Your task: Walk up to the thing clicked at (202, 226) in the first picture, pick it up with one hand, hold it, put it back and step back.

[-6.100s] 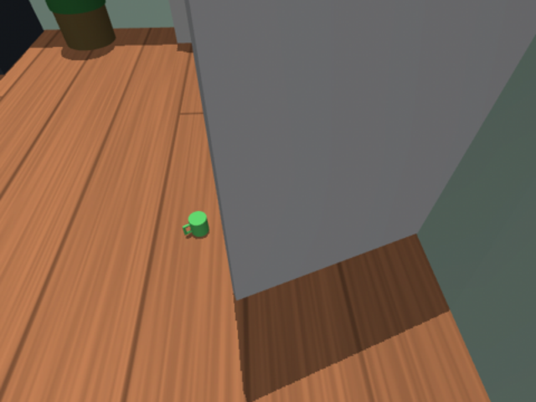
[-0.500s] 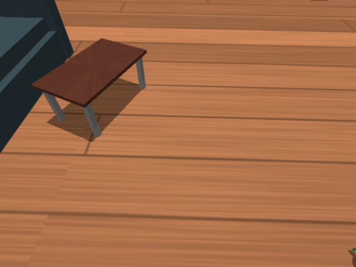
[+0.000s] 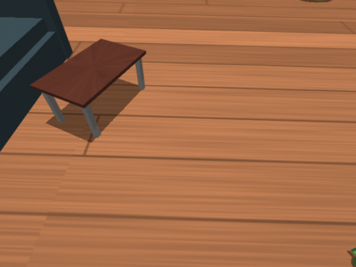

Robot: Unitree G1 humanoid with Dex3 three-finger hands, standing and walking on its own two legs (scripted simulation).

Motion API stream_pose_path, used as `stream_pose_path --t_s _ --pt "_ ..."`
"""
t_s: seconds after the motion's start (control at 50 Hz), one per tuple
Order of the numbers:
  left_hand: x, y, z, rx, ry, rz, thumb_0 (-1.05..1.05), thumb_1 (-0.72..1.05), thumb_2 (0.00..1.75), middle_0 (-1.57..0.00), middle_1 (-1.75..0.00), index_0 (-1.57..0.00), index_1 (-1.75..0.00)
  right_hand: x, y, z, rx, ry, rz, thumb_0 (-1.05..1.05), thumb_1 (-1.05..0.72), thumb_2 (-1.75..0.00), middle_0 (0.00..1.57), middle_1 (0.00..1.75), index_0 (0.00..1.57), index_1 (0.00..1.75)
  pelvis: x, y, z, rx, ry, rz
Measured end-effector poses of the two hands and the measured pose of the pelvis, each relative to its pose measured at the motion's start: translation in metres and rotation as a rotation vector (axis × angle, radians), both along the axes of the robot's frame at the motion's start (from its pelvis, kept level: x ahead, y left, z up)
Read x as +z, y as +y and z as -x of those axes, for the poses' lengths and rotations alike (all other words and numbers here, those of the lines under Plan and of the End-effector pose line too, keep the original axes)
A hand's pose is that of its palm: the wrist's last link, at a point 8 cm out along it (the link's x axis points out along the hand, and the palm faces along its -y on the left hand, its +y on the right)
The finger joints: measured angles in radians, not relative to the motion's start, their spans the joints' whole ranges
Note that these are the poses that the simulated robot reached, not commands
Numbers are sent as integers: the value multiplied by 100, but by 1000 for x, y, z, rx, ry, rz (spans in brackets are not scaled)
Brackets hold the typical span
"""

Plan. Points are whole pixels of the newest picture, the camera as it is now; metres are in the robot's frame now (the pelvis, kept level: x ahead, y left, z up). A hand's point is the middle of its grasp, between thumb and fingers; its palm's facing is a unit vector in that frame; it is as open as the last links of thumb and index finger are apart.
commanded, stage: stand
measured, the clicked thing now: out of the picture +0.31 -0.92 -0.74
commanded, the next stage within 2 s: walk up in 0.36 s
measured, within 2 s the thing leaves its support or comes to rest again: neither
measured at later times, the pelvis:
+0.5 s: pelvis +0.02 +0.01 -0.01, yaw +2 degrees
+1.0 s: pelvis +0.22 +0.04 -0.01, yaw +0 degrees
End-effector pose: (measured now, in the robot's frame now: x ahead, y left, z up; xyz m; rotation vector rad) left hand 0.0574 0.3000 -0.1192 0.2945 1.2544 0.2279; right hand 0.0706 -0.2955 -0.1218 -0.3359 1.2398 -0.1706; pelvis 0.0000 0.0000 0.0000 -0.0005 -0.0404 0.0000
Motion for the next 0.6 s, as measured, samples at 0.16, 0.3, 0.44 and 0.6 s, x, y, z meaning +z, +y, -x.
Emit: stream_pose_path --t_s 0.16,0.3,0.44,0.6 --pt "0 2 1 -2 8 -2 0 91 90 -20 -30 -20 -30 -1 2 2 1 7 -4 0 -91 -89 20 30 21 30 0 1 0 1 4 -1" --pt "1 3 1 -2 15 -7 0 91 90 -20 -30 -20 -30 -3 2 1 -1 15 -7 0 -91 -89 20 30 21 30 0 1 -2 1 7 -2" --pt "4 10 -3 12 -43 7 0 91 90 -20 -30 -20 -30 -1 -3 -7 10 -9 -17 0 -91 -89 21 30 21 30 -4 1 -11 20 16 1" --pt "4 61 10 78 -21 -33 0 90 90 -21 -30 -21 -30 16 -1 -75 88 -57 35 1 -91 -89 20 30 21 30 -9 28 -50 57 6 8"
